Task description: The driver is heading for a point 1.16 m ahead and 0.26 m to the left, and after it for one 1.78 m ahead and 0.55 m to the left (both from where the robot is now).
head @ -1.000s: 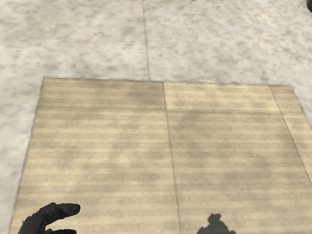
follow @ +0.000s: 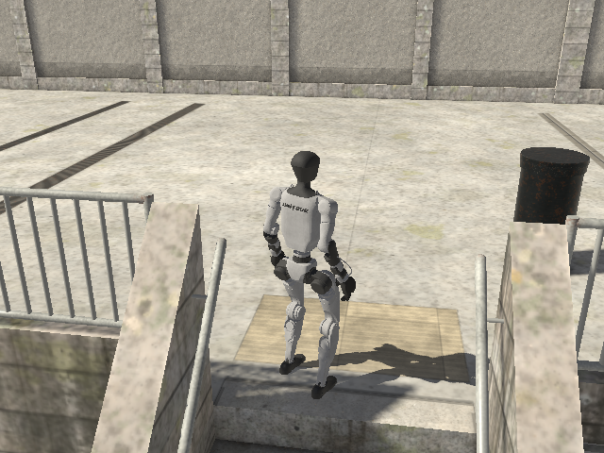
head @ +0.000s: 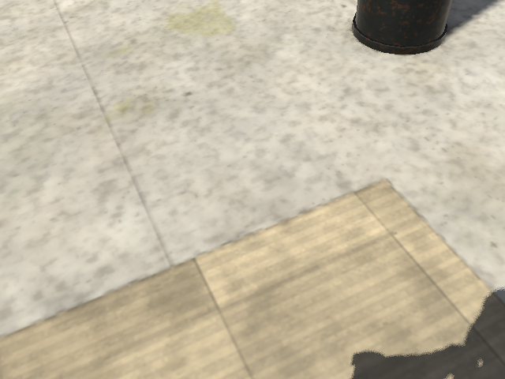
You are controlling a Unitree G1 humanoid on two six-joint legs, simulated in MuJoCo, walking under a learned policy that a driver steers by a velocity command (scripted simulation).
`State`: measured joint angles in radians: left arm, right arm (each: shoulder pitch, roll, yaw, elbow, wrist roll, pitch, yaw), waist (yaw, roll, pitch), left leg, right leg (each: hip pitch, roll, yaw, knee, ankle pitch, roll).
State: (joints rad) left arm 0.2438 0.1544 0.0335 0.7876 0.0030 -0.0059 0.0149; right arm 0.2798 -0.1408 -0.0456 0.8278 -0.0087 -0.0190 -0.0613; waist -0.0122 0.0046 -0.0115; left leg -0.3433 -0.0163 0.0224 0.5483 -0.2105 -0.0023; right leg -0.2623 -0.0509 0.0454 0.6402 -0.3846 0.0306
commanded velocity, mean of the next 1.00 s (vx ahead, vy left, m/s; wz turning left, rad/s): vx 0.00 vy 0.00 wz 0.00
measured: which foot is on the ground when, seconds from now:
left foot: down 0.00-1.00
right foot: down 0.00-1.00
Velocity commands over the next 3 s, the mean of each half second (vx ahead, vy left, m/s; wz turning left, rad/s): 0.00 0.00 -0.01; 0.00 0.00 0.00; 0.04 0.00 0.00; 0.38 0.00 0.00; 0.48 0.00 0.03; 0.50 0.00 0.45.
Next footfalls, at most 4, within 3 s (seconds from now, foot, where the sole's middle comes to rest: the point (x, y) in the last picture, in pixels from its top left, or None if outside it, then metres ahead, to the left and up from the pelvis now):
2.04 right None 0.43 -0.14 -0.76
2.60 left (243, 296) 0.77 0.08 -0.76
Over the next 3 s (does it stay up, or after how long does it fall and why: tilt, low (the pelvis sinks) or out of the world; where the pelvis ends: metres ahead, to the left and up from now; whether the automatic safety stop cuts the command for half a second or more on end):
stays up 0.81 0.00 0.02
